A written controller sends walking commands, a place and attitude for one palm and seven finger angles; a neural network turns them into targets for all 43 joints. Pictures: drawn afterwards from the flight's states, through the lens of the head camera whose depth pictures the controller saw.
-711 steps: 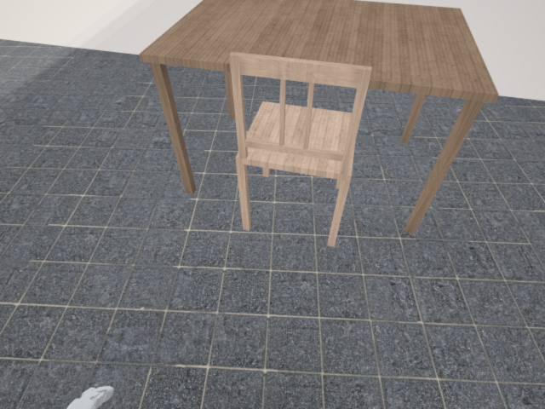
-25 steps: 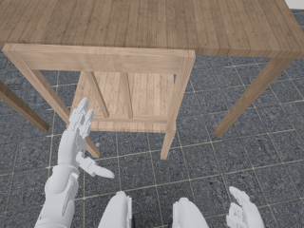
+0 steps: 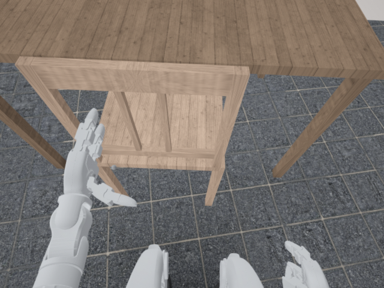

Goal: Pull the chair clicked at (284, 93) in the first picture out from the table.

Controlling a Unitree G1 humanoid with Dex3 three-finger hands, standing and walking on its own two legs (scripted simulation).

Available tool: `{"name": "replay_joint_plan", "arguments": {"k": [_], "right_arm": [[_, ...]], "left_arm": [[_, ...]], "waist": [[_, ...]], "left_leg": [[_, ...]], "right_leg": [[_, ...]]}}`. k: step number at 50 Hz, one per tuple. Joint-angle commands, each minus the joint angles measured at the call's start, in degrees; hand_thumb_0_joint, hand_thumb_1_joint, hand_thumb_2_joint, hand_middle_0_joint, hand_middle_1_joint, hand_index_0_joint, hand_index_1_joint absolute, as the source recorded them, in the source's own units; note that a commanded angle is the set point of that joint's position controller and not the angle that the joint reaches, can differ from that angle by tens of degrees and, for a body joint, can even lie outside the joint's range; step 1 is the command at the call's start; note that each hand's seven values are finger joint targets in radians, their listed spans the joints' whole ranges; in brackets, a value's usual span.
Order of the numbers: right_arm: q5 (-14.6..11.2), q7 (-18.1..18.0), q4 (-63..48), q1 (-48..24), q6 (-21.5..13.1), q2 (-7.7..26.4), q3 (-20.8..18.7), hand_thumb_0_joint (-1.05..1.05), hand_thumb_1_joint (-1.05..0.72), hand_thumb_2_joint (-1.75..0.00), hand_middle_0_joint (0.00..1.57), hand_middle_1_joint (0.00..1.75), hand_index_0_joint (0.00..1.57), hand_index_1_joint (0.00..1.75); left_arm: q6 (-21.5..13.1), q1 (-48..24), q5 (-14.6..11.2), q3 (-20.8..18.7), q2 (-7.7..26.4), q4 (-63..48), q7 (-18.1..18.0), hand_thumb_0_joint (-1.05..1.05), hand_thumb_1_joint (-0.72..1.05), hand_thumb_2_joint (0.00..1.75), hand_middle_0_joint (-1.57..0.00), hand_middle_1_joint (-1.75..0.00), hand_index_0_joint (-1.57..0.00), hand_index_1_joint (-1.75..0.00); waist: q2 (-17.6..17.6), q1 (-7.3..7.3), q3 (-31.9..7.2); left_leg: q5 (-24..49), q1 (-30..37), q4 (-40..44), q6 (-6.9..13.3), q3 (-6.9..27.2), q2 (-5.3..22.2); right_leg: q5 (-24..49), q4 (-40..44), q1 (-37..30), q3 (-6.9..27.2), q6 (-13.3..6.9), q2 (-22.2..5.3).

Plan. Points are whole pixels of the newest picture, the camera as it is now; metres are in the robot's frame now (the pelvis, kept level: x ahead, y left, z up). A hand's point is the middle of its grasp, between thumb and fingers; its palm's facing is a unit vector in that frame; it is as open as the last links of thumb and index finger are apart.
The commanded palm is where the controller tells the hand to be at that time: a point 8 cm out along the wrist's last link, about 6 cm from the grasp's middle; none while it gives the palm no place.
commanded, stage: aim the fingers beside a spindle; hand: left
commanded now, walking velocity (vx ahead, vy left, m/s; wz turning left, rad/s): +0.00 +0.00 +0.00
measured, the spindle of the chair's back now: (130, 123) +0.48 +0.17 -0.01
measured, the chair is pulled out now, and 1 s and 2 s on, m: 0.00 0.00 0.00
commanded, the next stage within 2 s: push the fingers through the gap in 1.24 s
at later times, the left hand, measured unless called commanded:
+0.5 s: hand (129, 182) +0.32 +0.14 +0.01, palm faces -0.09 -1.00 +0.01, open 16.9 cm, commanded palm +0.31 +0.21 +0.03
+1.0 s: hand (113, 167) +0.34 +0.17 +0.04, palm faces +0.01 -1.00 -0.06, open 16.9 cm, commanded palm +0.31 +0.21 +0.02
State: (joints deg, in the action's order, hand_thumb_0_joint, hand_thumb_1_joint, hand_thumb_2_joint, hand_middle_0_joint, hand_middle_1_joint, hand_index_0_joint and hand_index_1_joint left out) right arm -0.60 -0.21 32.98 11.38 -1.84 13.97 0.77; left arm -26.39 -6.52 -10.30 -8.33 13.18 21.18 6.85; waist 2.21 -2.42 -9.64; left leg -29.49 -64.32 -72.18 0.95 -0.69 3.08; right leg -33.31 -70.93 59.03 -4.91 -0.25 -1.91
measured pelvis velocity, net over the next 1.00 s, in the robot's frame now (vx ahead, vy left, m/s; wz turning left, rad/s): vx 0.00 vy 0.00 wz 0.00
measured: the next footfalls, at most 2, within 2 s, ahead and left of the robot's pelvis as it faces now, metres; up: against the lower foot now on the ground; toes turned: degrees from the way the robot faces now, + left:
none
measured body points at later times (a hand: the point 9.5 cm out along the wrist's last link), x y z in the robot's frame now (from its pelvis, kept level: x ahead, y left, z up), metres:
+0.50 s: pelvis +0.00 +0.00 +0.00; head +0.12 +0.01 +0.43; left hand +0.32 +0.19 +0.01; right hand +0.15 -0.25 -0.11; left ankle +0.04 +0.11 -0.63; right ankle +0.00 -0.12 -0.63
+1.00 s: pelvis +0.00 +0.00 +0.00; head +0.11 +0.01 +0.44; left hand +0.33 +0.22 +0.04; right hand +0.16 -0.25 -0.11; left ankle +0.04 +0.11 -0.63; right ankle +0.01 -0.12 -0.63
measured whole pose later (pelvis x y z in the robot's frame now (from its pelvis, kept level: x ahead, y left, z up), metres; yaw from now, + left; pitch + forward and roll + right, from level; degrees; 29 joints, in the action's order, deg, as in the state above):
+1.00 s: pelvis +0.00 +0.00 +0.00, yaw +0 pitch +22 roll -3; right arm -0.4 -0.6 33.3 10.6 -2.7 14.2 0.7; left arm -27.9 -6.2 -9.9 -8.1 13.2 20.3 6.8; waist 2.0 -2.5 -9.5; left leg -29.6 -64.6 -72.4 1.0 -0.3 2.9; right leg -33.4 -70.9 59.0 -5.1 -0.2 -1.9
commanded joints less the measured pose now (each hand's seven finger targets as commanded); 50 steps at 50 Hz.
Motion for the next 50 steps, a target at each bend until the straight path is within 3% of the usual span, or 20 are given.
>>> {"name": "replay_joint_plan", "arguments": {"k": [1, 6, 9, 11, 14, 16, 19, 22, 23, 24, 25, 28, 32, 34, 36, 40, 44, 47, 49, 50], "right_arm": [[-1.17, -0.50, -8.93, 0.62, -2.05, 9.20, -3.97, 0.00, -0.90, -0.90, 0.20, 0.30, 0.20, 0.30], [0.10, -1.55, -8.93, 0.89, -4.31, 7.88, -4.08, 0.00, -0.90, -0.90, 0.20, 0.30, 0.20, 0.30], [0.88, -1.54, -7.04, 1.03, -4.51, 7.52, -3.75, 0.00, -0.90, -0.90, 0.20, 0.30, 0.20, 0.30], [0.73, -1.01, -6.18, 0.38, -3.89, 7.25, -3.44, 0.00, -0.90, -0.90, 0.20, 0.30, 0.20, 0.30], [0.03, -0.51, -5.98, 0.52, -2.61, 8.43, -3.45, 0.00, -0.90, -0.90, 0.20, 0.30, 0.20, 0.30], [-0.91, -0.54, -7.36, 0.20, -1.96, 9.33, -3.46, 0.00, -0.90, -0.90, 0.20, 0.30, 0.20, 0.30], [-1.13, -1.06, -9.10, 0.07, -2.57, 9.02, -3.84, 0.00, -0.90, -0.90, 0.20, 0.30, 0.20, 0.30], [-0.35, -1.65, -9.47, 0.48, -4.01, 8.37, -4.12, 0.00, -0.90, -0.90, 0.20, 0.30, 0.20, 0.30], [0.00, -1.80, -9.00, 0.72, -4.36, 8.02, -3.96, 0.00, -0.90, -0.90, 0.20, 0.30, 0.20, 0.30], [0.31, -1.93, -8.31, 1.35, -4.56, 8.07, -3.81, 0.00, -0.90, -0.90, 0.20, 0.30, 0.20, 0.30], [0.49, -1.77, -8.02, 1.05, -4.63, 7.42, -3.65, 0.00, -0.90, -0.90, 0.20, 0.30, 0.20, 0.30], [0.47, -1.05, -6.10, 0.64, -3.68, 7.31, -3.38, 0.00, -0.90, -0.90, 0.20, 0.30, 0.20, 0.30], [-0.69, -0.55, -6.53, 0.57, -2.16, 9.06, -3.51, 0.00, -0.90, -0.90, 0.20, 0.30, 0.20, 0.30], [-1.32, -0.68, -8.03, 0.29, -2.24, 9.33, -3.66, 0.00, -0.90, -0.90, 0.20, 0.30, 0.20, 0.30], [-1.13, -0.99, -8.84, 0.54, -2.80, 9.15, -4.09, 0.00, -0.90, -0.90, 0.20, 0.30, 0.20, 0.30], [0.08, -1.64, -8.99, 1.40, -4.87, 8.18, -4.18, 0.00, -0.90, -0.90, 0.20, 0.30, 0.20, 0.30], [0.75, -1.36, -5.97, 1.24, -4.36, 7.54, -3.55, 0.00, -0.90, -0.90, 0.20, 0.30, 0.20, 0.30], [0.29, -0.68, -5.39, 0.48, -2.93, 8.23, -3.45, 0.00, -0.90, -0.90, 0.20, 0.30, 0.20, 0.30], [-0.57, -0.53, -6.50, 0.45, -2.19, 9.17, -3.43, 0.00, -0.90, -0.90, 0.20, 0.30, 0.20, 0.30], [-0.96, -0.57, -7.16, 0.37, -2.09, 9.51, -3.52, 0.00, -0.90, -0.90, 0.20, 0.30, 0.20, 0.30]], "left_arm": [[1.01, -3.34, -1.57, 3.13, 0.87, -5.43, 5.84, 0.00, -0.50, 0.30, -0.06, -0.08, -0.06, -0.08], [-6.17, -10.29, -2.27, -2.27, 8.83, -27.84, 1.68, 0.00, -0.50, 0.30, -0.06, -0.08, -0.06, -0.08], [-8.12, -8.15, -0.44, -5.50, 11.02, -25.78, -2.88, 0.00, -0.50, 0.30, -0.06, -0.08, -0.06, -0.08], [-6.53, -6.74, 0.94, -2.94, 6.96, -16.17, -3.33, 0.00, -0.50, 0.30, -0.06, -0.08, -0.06, -0.08], [-1.90, -3.64, 1.22, -0.78, 3.55, -1.28, -0.11, 0.00, -0.50, 0.30, -0.06, -0.08, -0.06, -0.08], [0.96, -4.62, 0.09, 1.46, 1.65, 1.58, 3.24, 0.00, -0.50, 0.30, -0.06, -0.08, -0.06, -0.08], [0.58, -9.56, -1.75, 3.87, 0.84, -6.80, 6.08, 0.00, -0.50, 0.30, -0.06, -0.08, -0.06, -0.08], [-4.39, -12.14, -2.97, -2.28, 8.45, -23.71, 3.70, 0.00, -0.50, 0.30, -0.06, -0.08, -0.06, -0.08], [-5.96, -11.76, -2.91, -3.76, 10.16, -26.89, 2.17, 0.00, -0.50, 0.30, -0.06, -0.08, -0.06, -0.08], [-7.01, -9.79, -2.62, -6.92, 13.40, -28.16, 0.30, 0.00, -0.50, 0.30, -0.06, -0.08, -0.06, -0.08], [-7.56, -8.60, -1.91, -5.93, 11.85, -28.44, -0.96, 0.00, -0.50, 0.30, -0.06, -0.08, -0.06, -0.08], [-5.45, -5.33, -0.18, -5.08, 8.44, -14.62, -2.34, 0.00, -0.50, 0.30, -0.06, -0.08, -0.06, -0.08], [0.20, -3.03, -0.33, -0.09, 2.29, 1.63, 2.82, 0.00, -0.50, 0.30, -0.06, -0.08, -0.06, -0.08], [1.39, -4.04, -1.68, 3.15, -0.23, 0.14, 6.05, 0.00, -0.50, 0.30, -0.06, -0.08, -0.06, -0.08], [-0.08, -7.24, -2.80, 3.01, 1.54, -8.49, 7.32, 0.00, -0.50, 0.30, -0.06, -0.08, -0.06, -0.08], [-7.00, -8.09, -3.01, -4.17, 11.38, -31.55, 2.46, 0.00, -0.50, 0.30, -0.06, -0.08, -0.06, -0.08], [-6.60, -6.05, -0.13, -6.37, 10.91, -19.59, -2.87, 0.00, -0.50, 0.30, -0.06, -0.08, -0.06, -0.08], [-2.57, -5.24, 1.11, -1.27, 3.89, -3.28, -1.06, 0.00, -0.50, 0.30, -0.06, -0.08, -0.06, -0.08], [0.30, -4.04, 0.37, 0.35, 1.91, 2.47, 2.25, 0.00, -0.50, 0.30, -0.06, -0.08, -0.06, -0.08], [1.03, -5.36, -0.09, 1.59, 1.33, 1.31, 3.91, 0.00, -0.50, 0.30, -0.06, -0.08, -0.06, -0.08]], "waist": [[-2.88, -1.46, -17.09], [5.85, 0.45, -28.36], [3.13, -0.05, -24.66], [0.78, -1.48, -18.34], [-3.93, -2.22, -11.40], [-4.84, -2.17, -11.90], [-0.68, -1.85, -18.76], [4.35, 0.74, -30.23], [5.06, 0.97, -31.29], [4.26, 1.40, -30.61], [5.62, 1.12, -29.89], [-0.05, -1.01, -18.88], [-6.22, -2.42, -11.04], [-4.19, -2.35, -12.98], [-1.75, -1.69, -19.63], [7.84, 1.58, -32.46], [1.34, -0.91, -20.42], [-3.32, -2.81, -11.46], [-4.85, -2.42, -10.40], [-3.94, -2.19, -12.89]], "left_leg": [[11.28, 14.57, 8.92, 0.52, 2.34, -2.42], [21.98, 26.84, 8.74, 0.12, 3.72, -1.72], [22.03, 24.64, 8.76, 0.05, 4.27, -1.45], [16.84, 19.52, 8.62, 0.05, 3.82, -1.72], [7.62, 12.01, 8.88, 0.21, 2.93, -2.32], [5.86, 10.95, 8.84, 0.42, 2.28, -2.65], [9.83, 15.20, 8.14, 0.72, 2.46, -2.48], [19.47, 24.40, 8.22, 0.37, 3.08, -2.00], [22.03, 26.27, 8.44, 0.21, 3.27, -1.90], [23.49, 25.94, 8.45, 0.12, 3.58, -1.71], [24.69, 26.76, 8.53, 0.10, 3.40, -1.80], [17.29, 17.95, 8.35, 0.12, 3.06, -1.77], [7.10, 9.73, 8.23, 0.36, 2.10, -2.56], [7.98, 11.47, 8.49, 0.65, 2.05, -2.69], [11.93, 15.32, 7.99, 0.83, 2.40, -2.46], [25.67, 29.54, 9.00, -0.14, 3.90, -1.65], [20.27, 20.91, 8.50, 0.12, 4.07, -1.54], [9.28, 12.25, 8.06, 0.12, 3.09, -2.25], [6.68, 10.67, 8.73, 0.29, 2.73, -2.59], [7.53, 11.94, 8.72, 0.42, 2.56, -2.60]], "right_leg": [[14.58, 11.03, -8.58, 2.21, -1.07, 2.12], [19.28, 9.19, -8.91, 2.16, -1.40, 2.11], [18.33, 8.40, -7.09, 1.60, -1.24, 2.47], [15.62, 8.72, -5.42, 1.35, -0.97, 2.44], [9.61, 10.65, -4.33, 1.64, -0.96, 2.67], [8.61, 11.77, -5.59, 2.35, -0.91, 2.36], [12.32, 10.88, -7.21, 2.59, -1.14, 1.94], [19.06, 9.62, -10.93, 2.85, -1.28, 1.95], [20.62, 9.37, -11.36, 2.74, -1.31, 2.05], [21.20, 8.79, -11.28, 2.46, -1.37, 2.39], [21.96, 8.73, -10.46, 2.53, -1.30, 2.33], [17.72, 9.21, -8.12, 1.85, -0.80, 2.51], [10.32, 11.43, -5.94, 2.40, -0.62, 2.49], [11.20, 11.97, -6.94, 2.71, -0.92, 2.20], [14.91, 11.03, -9.07, 2.79, -1.00, 1.93], [21.59, 8.79, -10.14, 2.14, -1.61, 2.16], [17.90, 8.68, -6.79, 1.37, -1.04, 2.60], [11.00, 9.82, -3.42, 1.29, -0.72, 2.68], [9.11, 10.93, -4.29, 1.54, -1.02, 2.68], [10.23, 10.90, -5.24, 1.79, -1.08, 2.50]]}}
